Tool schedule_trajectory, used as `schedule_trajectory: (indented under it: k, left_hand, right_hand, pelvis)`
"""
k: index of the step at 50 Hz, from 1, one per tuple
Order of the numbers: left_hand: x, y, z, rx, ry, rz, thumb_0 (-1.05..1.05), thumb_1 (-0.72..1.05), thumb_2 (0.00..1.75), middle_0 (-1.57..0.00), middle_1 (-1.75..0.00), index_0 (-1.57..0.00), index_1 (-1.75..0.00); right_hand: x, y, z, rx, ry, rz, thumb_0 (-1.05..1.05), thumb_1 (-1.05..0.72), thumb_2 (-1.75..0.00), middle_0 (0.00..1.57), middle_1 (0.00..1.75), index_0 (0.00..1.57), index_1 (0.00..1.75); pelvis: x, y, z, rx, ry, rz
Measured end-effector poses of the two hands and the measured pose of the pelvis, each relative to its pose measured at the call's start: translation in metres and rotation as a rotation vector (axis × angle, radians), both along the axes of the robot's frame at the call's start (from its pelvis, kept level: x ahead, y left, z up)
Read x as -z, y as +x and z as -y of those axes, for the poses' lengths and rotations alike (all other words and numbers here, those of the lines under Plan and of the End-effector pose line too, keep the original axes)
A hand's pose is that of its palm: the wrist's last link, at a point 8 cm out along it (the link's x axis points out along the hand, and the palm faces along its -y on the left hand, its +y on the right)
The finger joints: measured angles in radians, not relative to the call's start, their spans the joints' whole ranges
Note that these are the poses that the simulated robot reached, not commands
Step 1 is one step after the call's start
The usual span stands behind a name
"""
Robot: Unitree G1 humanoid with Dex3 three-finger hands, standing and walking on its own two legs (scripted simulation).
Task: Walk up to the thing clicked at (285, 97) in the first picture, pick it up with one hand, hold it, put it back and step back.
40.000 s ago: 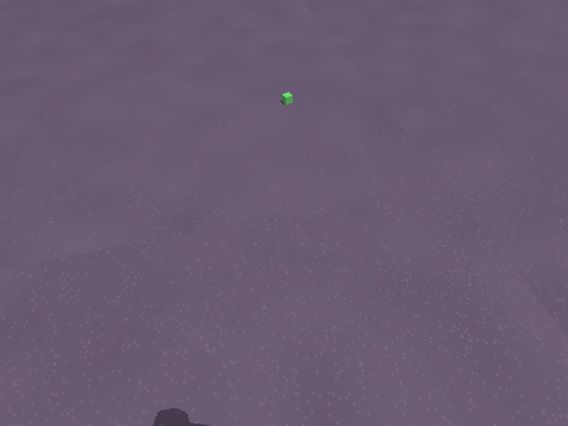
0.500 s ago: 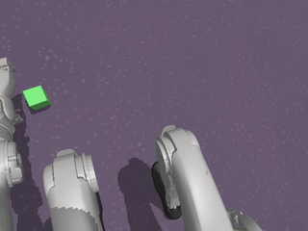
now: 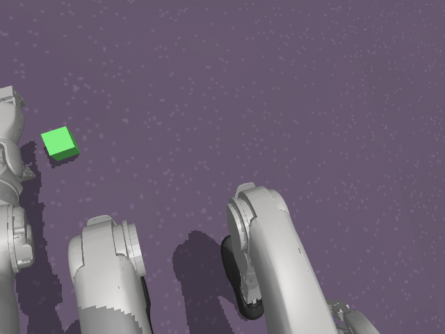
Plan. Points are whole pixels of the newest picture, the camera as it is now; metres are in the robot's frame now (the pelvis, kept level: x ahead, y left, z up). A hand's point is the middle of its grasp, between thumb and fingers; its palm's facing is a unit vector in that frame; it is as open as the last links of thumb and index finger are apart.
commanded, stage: rise first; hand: left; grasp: from above
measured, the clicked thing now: (61, 144) +0.50 +0.26 -0.30
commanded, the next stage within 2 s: approach in 0.20 s
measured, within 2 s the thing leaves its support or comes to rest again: neither
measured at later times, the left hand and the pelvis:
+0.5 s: hand (16, 142) +0.47 +0.30 -0.16, palm faces -0.42 -0.13 -0.90, open 14.2 cm; pelvis +0.00 +0.00 +0.01, yaw +0 degrees
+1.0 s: hand (40, 128) +0.50 +0.26 -0.17, palm faces -0.46 -0.14 -0.88, open 14.2 cm; pelvis +0.00 +0.00 +0.00, yaw +0 degrees
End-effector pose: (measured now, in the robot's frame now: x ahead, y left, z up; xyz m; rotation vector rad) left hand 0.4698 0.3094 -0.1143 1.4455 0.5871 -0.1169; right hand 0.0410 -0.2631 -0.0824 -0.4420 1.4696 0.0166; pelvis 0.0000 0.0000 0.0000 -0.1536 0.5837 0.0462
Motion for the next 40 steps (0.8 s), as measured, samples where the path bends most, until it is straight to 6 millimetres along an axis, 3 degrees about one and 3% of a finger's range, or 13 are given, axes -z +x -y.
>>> schedule_trajectory:
  k: [18,24,33,40]
  left_hand:
    - [-0.008,-0.001,-0.002,0.005,0.003,0.004,0.00,-0.54,1.02,-0.13,-0.94,-0.10,-0.96]
    - [-0.009,0.001,0.006,0.033,0.001,0.002,0.00,-0.55,1.01,-0.12,-0.96,-0.09,-0.98]
    - [-0.020,0.039,0.039,0.071,-0.007,0.062,0.00,-0.55,1.02,-0.11,-0.97,-0.09,-0.98]
    - [-0.025,0.061,0.049,0.025,0.015,0.062,0.00,-0.55,1.02,-0.12,-0.95,-0.09,-0.97]
  right_hand:
    - [-0.005,-0.002,0.000,0.006,-0.014,0.005,0.00,-0.90,-0.90,0.20,0.30,0.20,0.29]
    - [-0.007,-0.004,-0.001,0.006,-0.017,0.004,0.00,-0.90,-0.90,0.20,0.30,0.20,0.29]
    - [-0.013,-0.015,0.001,0.018,-0.043,0.005,0.00,-0.89,-0.90,0.20,0.30,0.20,0.29]
    - [-0.014,-0.036,-0.002,0.065,-0.030,-0.029,0.00,-0.89,-0.90,0.20,0.30,0.20,0.29]
  pelvis:
    - [-0.004,-0.001,-0.001,-0.002,-0.001,-0.001]
    - [-0.005,-0.002,-0.001,-0.006,0.001,-0.003]
    - [-0.003,-0.003,0.000,0.002,-0.001,-0.011]
    - [-0.002,-0.001,0.001,0.013,0.001,-0.017]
